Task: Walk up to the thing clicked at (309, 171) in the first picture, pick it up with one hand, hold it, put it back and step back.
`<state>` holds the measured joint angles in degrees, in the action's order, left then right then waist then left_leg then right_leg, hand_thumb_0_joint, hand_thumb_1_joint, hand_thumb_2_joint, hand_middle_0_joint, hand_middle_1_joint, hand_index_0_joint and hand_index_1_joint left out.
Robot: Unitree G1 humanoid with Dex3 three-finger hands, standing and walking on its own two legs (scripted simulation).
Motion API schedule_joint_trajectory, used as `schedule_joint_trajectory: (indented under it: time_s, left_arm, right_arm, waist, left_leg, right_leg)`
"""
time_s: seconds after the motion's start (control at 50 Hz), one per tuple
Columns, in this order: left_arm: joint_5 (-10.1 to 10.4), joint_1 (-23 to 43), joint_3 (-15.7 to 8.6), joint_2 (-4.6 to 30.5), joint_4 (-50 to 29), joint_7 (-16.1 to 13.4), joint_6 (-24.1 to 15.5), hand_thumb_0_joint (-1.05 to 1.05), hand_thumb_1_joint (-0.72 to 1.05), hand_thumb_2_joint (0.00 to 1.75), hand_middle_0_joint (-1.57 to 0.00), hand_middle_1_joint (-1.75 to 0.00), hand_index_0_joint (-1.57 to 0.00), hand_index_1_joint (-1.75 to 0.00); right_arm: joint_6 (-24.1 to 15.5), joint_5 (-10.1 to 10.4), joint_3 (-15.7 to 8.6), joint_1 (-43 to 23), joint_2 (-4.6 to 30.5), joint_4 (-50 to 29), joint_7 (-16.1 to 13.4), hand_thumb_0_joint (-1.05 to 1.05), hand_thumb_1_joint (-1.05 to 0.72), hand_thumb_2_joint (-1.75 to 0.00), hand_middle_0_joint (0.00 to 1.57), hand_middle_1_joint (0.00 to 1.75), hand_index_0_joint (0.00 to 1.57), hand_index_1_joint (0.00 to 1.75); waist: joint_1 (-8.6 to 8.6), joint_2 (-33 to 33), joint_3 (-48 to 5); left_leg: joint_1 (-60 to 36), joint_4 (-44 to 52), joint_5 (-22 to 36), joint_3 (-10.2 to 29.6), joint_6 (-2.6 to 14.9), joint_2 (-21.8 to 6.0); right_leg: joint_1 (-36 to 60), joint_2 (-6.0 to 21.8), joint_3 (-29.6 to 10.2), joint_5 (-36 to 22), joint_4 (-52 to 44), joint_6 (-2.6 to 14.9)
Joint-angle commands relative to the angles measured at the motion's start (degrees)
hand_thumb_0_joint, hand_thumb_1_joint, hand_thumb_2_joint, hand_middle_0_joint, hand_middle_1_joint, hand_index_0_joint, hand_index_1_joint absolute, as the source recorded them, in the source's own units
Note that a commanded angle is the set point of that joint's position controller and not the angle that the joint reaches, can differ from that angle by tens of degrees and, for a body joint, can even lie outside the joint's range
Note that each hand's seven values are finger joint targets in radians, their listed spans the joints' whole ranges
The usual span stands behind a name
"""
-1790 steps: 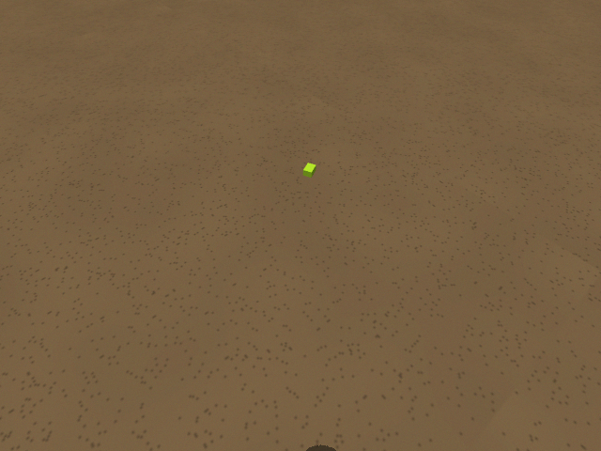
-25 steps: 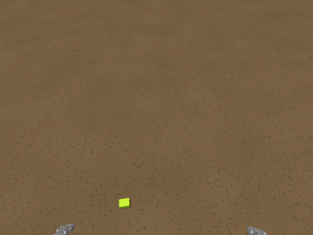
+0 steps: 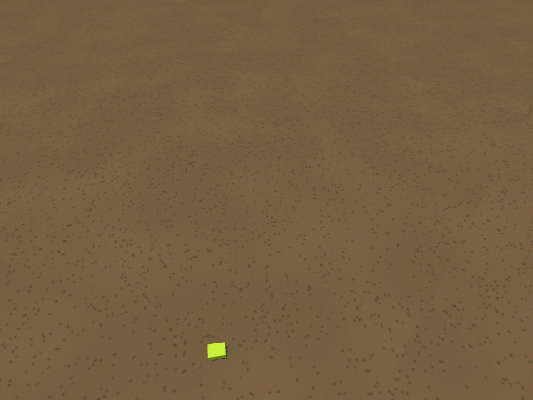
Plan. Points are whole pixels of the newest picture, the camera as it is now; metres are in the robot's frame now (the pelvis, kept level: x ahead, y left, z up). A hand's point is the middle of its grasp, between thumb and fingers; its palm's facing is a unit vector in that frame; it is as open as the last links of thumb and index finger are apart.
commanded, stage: stand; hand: left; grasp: from above
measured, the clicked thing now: (217, 351) +0.42 +0.20 -0.76
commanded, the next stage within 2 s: step back in 1.68 s
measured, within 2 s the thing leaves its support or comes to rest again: neither
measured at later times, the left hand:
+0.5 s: hand out of the picture +0.08 +0.23 -0.16, palm faces +0.04 -0.94 -0.33, open 7.4 cm
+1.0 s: hand out of the picture +0.10 +0.23 -0.16, palm faces +0.05 -0.94 -0.33, open 7.4 cm
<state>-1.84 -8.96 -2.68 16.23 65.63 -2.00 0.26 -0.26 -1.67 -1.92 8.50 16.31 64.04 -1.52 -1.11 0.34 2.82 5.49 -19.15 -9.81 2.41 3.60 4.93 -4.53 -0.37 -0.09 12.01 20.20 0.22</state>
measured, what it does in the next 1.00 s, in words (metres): stands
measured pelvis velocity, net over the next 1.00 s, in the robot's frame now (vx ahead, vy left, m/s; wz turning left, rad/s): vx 0.03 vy -0.02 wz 0.01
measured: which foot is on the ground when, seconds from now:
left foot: down 0.00-1.00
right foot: down 0.00-1.00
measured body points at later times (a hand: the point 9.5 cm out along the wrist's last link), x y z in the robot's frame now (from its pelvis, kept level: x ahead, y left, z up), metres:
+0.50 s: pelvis +0.02 -0.01 +0.00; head +0.02 -0.01 +0.45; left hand +0.08 +0.28 -0.14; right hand +0.09 -0.29 -0.14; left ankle +0.01 +0.08 -0.75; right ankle -0.01 -0.12 -0.75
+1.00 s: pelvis +0.03 -0.02 +0.00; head +0.03 -0.02 +0.45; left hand +0.10 +0.28 -0.13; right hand +0.11 -0.31 -0.13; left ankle +0.01 +0.08 -0.75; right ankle -0.01 -0.12 -0.75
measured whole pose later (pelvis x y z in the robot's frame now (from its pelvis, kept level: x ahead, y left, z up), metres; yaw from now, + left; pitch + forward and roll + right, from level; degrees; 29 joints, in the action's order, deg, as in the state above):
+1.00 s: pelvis +0.03 -0.02 +0.00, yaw +1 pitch -2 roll +0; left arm -1.0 -5.1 -2.5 17.5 66.4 -1.2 -0.6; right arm -1.1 -0.9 -0.5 5.6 18.5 65.6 -1.4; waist -0.3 0.4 2.6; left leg 3.8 -17.0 -10.7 3.6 2.4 3.7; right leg -1.8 -1.6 0.8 12.0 16.0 1.5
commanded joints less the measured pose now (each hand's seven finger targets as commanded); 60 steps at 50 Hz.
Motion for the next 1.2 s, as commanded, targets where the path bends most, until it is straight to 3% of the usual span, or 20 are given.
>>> schedule_joint_trajectory:
  time_s: [0.0, 0.12, 0.2, 0.32, 0.42, 0.48, 0.6, 0.72, 0.78, 0.9, 0.98, 1.1, 1.18]
  left_arm:
    - [0.2, 2.5, -1.5, 10.4, -2.6, -0.6, -1.3, 0.0, 0.9, 0.9, -0.2, -0.3, -0.2, -0.3]
    - [0.6, 3.6, -1.3, 10.9, -2.1, -0.6, -1.5, 0.0, 0.9, 0.9, -0.2, -0.3, -0.2, -0.3]
    - [0.5, 3.6, -1.2, 11.2, -1.6, -0.6, -1.6, 0.0, 0.9, 0.9, -0.2, -0.3, -0.2, -0.3]
    - [0.7, 4.4, -1.3, 11.9, -1.5, -0.4, -1.5, 0.0, 0.9, 0.9, -0.2, -0.3, -0.2, -0.3]
    - [0.8, 4.7, -1.3, 11.7, -1.6, -0.3, -1.7, 0.0, 0.9, 0.9, -0.2, -0.3, -0.2, -0.3]
    - [0.8, 4.8, -1.4, 11.9, -1.7, -0.3, -1.6, 0.0, 0.9, 0.9, -0.2, -0.3, -0.2, -0.3]
    - [1.0, 5.6, -1.5, 12.0, -1.9, -0.2, -1.6, 0.0, 0.9, 0.9, -0.2, -0.3, -0.2, -0.3]
    - [1.0, 5.9, -1.6, 12.1, -2.3, -0.2, -1.7, 0.0, 0.9, 0.9, -0.2, -0.3, -0.2, -0.3]
    - [1.0, 5.9, -1.6, 12.3, -2.4, -0.1, -1.7, 0.0, 0.9, 0.9, -0.2, -0.3, -0.2, -0.3]
    - [1.2, 6.2, -1.6, 12.5, -2.8, 0.0, -2.0, 0.0, 0.9, 0.9, -0.2, -0.3, -0.2, -0.3]
    - [1.2, 5.8, -1.6, 12.7, -2.9, 0.1, -1.9, 0.0, 0.9, 0.9, -0.2, -0.3, -0.2, -0.3]
    - [1.1, 5.7, -1.3, 12.8, -2.7, 0.3, -1.9, 0.0, 0.9, 0.9, -0.2, -0.3, -0.2, -0.3]
    - [1.1, 6.1, -1.3, 13.3, -3.1, 0.4, -2.1, 0.0, 0.9, 0.9, -0.2, -0.3, -0.2, -0.3]
  right_arm:
    - [-1.3, 0.1, -2.0, -3.2, 10.4, -3.2, -0.7, 0.0, -0.9, -0.9, 0.2, 0.3, 0.2, 0.3]
    - [-1.6, 0.3, -1.5, -3.3, 10.8, -2.1, -0.8, 0.0, -0.9, -0.9, 0.2, 0.3, 0.2, 0.3]
    - [-1.6, 0.4, -1.2, -3.1, 11.2, -1.8, -0.7, 0.0, -0.9, -0.9, 0.2, 0.3, 0.2, 0.3]
    - [-1.4, 0.4, -0.9, -3.4, 11.5, -1.3, -0.7, 0.0, -0.9, -0.9, 0.2, 0.3, 0.2, 0.3]
    - [-1.8, 0.6, -0.7, -3.8, 11.8, -1.3, -0.8, 0.0, -0.9, -0.9, 0.2, 0.3, 0.2, 0.3]
    - [-1.8, 0.6, -0.8, -3.7, 12.1, -1.3, -0.9, 0.0, -0.9, -0.9, 0.2, 0.3, 0.2, 0.3]
    - [-1.7, 0.7, -0.7, -4.2, 12.5, -1.3, -0.9, 0.0, -0.9, -0.9, 0.2, 0.3, 0.2, 0.3]
    - [-1.9, 0.7, -0.8, -4.2, 12.6, -1.3, -0.9, 0.0, -0.9, -0.9, 0.2, 0.3, 0.2, 0.3]
    - [-1.8, 0.8, -0.8, -4.7, 13.0, -1.5, -0.8, 0.0, -0.9, -0.9, 0.2, 0.3, 0.2, 0.3]
    - [-2.0, 0.8, -0.7, -4.4, 13.1, -1.7, -0.7, 0.0, -0.9, -0.9, 0.2, 0.3, 0.2, 0.3]
    - [-2.0, 0.9, -0.7, -5.5, 13.2, -1.9, -0.6, 0.0, -0.9, -0.9, 0.2, 0.3, 0.2, 0.3]
    - [-1.8, 0.9, -0.7, -5.1, 13.5, -1.7, -0.5, 0.0, -0.9, -0.9, 0.2, 0.3, 0.2, 0.3]
    - [-1.9, 0.9, -0.7, -4.8, 13.7, -1.8, -0.4, 0.0, -0.9, -0.9, 0.2, 0.3, 0.2, 0.3]
  waist:
    - [0.12, 0.0, -0.6]
    - [0.34, -0.3, -2.1]
    - [0.55, -0.8, -2.4]
    - [0.66, 0.3, -1.9]
    - [0.54, -0.1, -3.0]
    - [0.71, -0.6, -4.5]
    - [0.7, -0.4, -4.2]
    - [0.83, 0.1, -4.8]
    - [0.77, -0.2, -4.3]
    - [1.17, -0.9, -5.0]
    - [0.61, 0.4, -4.5]
    - [0.9, 0.1, -2.8]
    - [1.26, -0.6, -4.2]
  left_leg:
    - [2.7, 5.9, -1.6, 9.7, -1.16, -9.9]
    - [-0.3, 4.4, 7.2, 8.6, -1.26, -10.1]
    - [-0.2, 4.0, 8.2, 8.5, -1.08, -10.1]
    - [1.3, 5.0, 5.1, 8.6, -1.29, -10.0]
    - [-1.0, 3.5, 13.5, 8.2, -1.21, -10.6]
    - [-2.3, 2.7, 15.7, 8.0, -1.1, -10.8]
    - [-0.9, 3.3, 14.9, 8.0, -1.31, -10.7]
    - [-2.1, 2.5, 18.9, 7.7, -1.49, -11.0]
    - [-1.7, 3.2, 15.6, 7.7, -1.41, -10.8]
    - [-2.3, 2.6, 19.0, 7.4, -1.48, -11.0]
    - [-2.4, 3.0, 17.6, 7.9, -1.33, -11.2]
    - [-0.4, 4.6, 10.2, 8.0, -1.5, -10.7]
    - [-1.3, 4.3, 11.8, 8.0, -1.23, -11.1]
  right_leg:
    - [-1.0, 6.2, -5.9, -1.5, -4.4, 0.93]
    - [-0.3, 6.9, -6.0, -5.7, -4.4, 1.06]
    - [0.5, 6.9, -5.8, -6.0, -5.1, 1.01]
    - [1.1, 6.8, -5.9, -5.4, -5.1, 1.12]
    - [1.5, 7.2, -5.7, -9.9, -4.7, 1.1]
    - [2.1, 7.4, -5.5, -11.4, -4.6, 1.08]
    - [3.2, 7.3, -5.5, -11.3, -4.9, 0.9]
    - [3.6, 7.6, -5.3, -15.3, -4.6, 1.06]
    - [3.2, 7.4, -5.6, -12.7, -5.4, 0.99]
    - [4.1, 7.8, -5.7, -16.6, -5.2, 1.11]
    - [3.6, 7.7, -5.5, -14.9, -5.5, 1.22]
    - [2.3, 7.2, -5.8, -7.8, -7.0, 1.29]
    - [3.0, 7.6, -6.1, -9.9, -6.6, 1.41]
